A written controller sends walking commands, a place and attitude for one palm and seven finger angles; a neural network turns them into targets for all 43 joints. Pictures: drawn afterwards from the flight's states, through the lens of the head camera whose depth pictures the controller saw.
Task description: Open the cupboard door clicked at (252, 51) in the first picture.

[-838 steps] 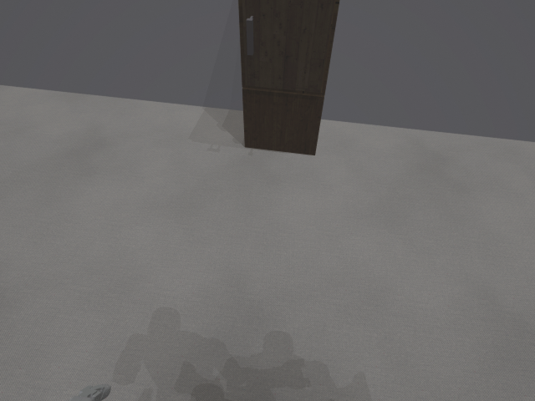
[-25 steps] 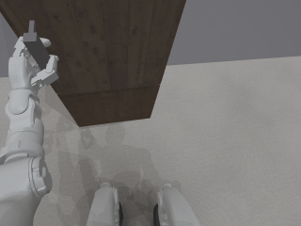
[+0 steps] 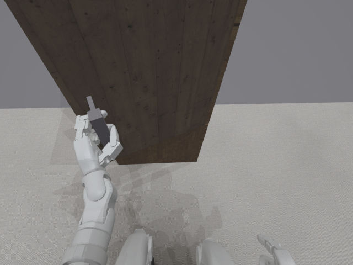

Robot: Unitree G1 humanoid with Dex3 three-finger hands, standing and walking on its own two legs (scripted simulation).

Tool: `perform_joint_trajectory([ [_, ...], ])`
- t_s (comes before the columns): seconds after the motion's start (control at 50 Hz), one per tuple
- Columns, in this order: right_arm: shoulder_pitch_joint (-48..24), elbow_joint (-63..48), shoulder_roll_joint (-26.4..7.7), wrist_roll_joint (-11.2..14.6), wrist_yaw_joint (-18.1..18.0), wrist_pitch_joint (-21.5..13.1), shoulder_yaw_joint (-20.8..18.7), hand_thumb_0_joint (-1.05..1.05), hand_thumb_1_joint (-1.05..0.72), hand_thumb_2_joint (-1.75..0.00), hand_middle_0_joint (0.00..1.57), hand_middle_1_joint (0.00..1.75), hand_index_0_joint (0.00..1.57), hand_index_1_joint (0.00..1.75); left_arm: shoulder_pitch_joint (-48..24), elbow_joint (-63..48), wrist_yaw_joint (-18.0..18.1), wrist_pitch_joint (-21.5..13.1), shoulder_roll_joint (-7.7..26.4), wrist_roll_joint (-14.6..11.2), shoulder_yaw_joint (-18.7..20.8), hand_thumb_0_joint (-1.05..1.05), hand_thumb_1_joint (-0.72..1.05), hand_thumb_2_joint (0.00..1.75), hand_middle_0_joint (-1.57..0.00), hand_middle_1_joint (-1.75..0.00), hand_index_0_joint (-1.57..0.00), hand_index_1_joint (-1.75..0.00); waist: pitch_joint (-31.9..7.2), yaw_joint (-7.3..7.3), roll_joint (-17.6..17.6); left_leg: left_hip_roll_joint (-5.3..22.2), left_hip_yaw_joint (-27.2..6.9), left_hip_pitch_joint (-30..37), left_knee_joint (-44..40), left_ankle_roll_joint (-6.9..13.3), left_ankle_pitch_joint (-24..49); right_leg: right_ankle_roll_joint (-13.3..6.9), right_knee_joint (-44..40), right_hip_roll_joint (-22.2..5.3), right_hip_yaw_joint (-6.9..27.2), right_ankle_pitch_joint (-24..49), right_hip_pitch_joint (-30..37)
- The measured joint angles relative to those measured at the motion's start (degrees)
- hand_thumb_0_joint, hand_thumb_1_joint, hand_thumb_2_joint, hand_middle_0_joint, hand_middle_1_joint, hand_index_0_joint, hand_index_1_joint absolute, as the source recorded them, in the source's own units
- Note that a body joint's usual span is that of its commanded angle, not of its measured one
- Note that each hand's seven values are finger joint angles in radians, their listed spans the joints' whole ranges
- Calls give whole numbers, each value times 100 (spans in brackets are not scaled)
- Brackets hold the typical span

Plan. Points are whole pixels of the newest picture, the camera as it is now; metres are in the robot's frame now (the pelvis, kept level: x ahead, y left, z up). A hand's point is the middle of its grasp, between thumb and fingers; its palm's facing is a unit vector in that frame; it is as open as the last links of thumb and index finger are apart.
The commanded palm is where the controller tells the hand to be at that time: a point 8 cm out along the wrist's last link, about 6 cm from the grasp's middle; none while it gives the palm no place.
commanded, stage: pull the door open along its arc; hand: left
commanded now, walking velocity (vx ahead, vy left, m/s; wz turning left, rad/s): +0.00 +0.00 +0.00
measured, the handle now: (101, 125) +0.42 +0.20 +0.02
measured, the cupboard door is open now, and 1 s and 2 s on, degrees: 22 44 47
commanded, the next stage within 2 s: open thumb and fingers to let go in 0.38 s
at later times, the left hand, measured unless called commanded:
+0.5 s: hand (159, 185) +0.28 +0.05 +0.03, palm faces +0.38 -0.92 -0.03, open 6.6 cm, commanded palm +0.24 +0.09 +0.02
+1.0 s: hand (155, 180) +0.29 +0.06 +0.02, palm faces +0.44 -0.90 -0.02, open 12.5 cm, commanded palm +0.24 +0.10 +0.02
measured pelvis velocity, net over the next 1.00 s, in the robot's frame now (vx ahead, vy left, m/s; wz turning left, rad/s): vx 0.00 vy -0.04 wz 0.07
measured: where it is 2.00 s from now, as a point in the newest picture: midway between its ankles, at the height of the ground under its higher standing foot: outside the picture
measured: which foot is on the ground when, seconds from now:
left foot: down 0.00-1.00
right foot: down 0.00-1.00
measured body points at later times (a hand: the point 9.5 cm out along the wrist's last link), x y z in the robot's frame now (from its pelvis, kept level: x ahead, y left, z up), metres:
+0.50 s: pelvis +0.00 -0.04 +0.00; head +0.07 -0.04 +0.45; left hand +0.25 +0.10 +0.03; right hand +0.20 -0.23 -0.10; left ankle +0.04 +0.11 -0.63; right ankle -0.01 -0.12 -0.63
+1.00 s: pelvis +0.00 -0.04 +0.00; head +0.08 -0.05 +0.44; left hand +0.26 +0.10 +0.03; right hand +0.18 -0.25 -0.11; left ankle +0.04 +0.11 -0.63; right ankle -0.01 -0.12 -0.63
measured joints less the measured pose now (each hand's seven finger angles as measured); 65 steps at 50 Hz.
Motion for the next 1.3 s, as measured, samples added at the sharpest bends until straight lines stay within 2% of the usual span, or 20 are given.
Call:
perform_joint_trajectory([
  [0.06,-147,-21,74,-98,84,-1,-15,1,-90,-90,20,30,20,30,212,-231,803,77,-298,395,-330,2,64,79,-28,-130,-31,-128,-31,72,3,-30,-43,7,35,-36,-1,-40,76,-27,-44,-50,13],
  [0.14,-260,22,186,-171,103,-33,-17,1,-90,-90,20,30,20,30,560,-433,1371,170,-517,835,-782,1,65,80,-28,-130,-29,-129,-51,160,-5,-63,-110,98,17,-87,14,-97,105,-51,-113,-92,114],
  [0.2,-276,57,254,-189,58,-88,-5,1,-90,-90,20,30,20,30,887,-604,1498,241,-606,975,-1102,1,65,79,-26,-129,-29,-130,-56,201,-6,-76,-165,220,-45,-130,38,-143,60,-56,-169,-99,247],
  [0.34,-245,89,282,-200,-45,-332,43,1,-90,-90,20,30,20,30,1725,-1061,1571,342,-840,1113,-1772,2,64,75,-24,-129,-30,-131,-65,223,23,-100,-258,478,-209,-213,94,-226,-69,-64,-264,-100,521],
  [0.46,-291,50,293,-220,-113,-560,96,1,-90,-90,20,30,20,30,2275,-1468,1498,457,-714,1303,-2231,2,63,71,-27,-129,-32,-132,-105,183,31,-100,-284,544,-220,-282,82,-291,-15,-61,-289,-159,564],
  [0.58,-469,162,259,-236,-217,-673,99,1,-90,-90,20,30,20,30,1936,-1256,1626,407,-766,1284,-2067,1,61,75,-32,-131,-34,-133,-57,219,35,-128,-355,401,-98,-336,79,-349,167,-84,-359,-232,428],
  [0.7,-445,182,257,-242,-227,-652,55,1,-90,-90,20,30,20,30,1749,-1251,1552,504,-811,1178,-1841,0,51,73,-35,-131,-37,-132,-65,263,24,-147,-367,291,-86,-375,99,-379,241,-103,-371,-255,297],
  [0.8,-303,176,233,-228,-228,-610,36,1,-90,-90,20,30,20,30,1978,-1423,1451,537,-799,1126,-1850,1,30,64,-35,-128,-36,-129,-77,266,49,-155,-338,373,-181,-373,114,-375,169,-112,-343,-243,359],
  [1.0,-235,218,173,-225,-245,-648,-14,1,-90,-90,20,30,20,30,2010,-1445,1450,454,-788,1157,-1902,0,-27,40,-31,-121,-32,-121,-79,215,35,-148,-317,294,-102,-344,75,-344,211,-107,-318,-253,290],
  [1.12,-256,169,190,-220,-246,-645,5,1,-90,-90,20,30,20,30,2042,-1486,1477,477,-774,1203,-1971,-1,-42,33,-28,-105,-30,-105,-73,207,43,-147,-300,299,-67,-301,49,-301,197,-106,-299,-245,313],
  [1.24,-325,137,241,-218,-245,-658,53,1,-90,-90,20,30,20,30,1918,-1402,1535,495,-767,1233,-2052,-1,-48,31,-24,-81,-27,-82,-70,208,48,-146,-296,262,-14,-258,32,-265,199,-104,-293,-231,300],
  [1.3,-338,112,259,-216,-236,-651,66,1,-90,-90,20,30,20,30,1923,-1429,1481,536,-760,1218,-2085,-1,-49,30,-29,-72,-31,-75,-74,232,62,-149,-296,253,6,-237,26,-246,192,-106,-292,-222,305],
])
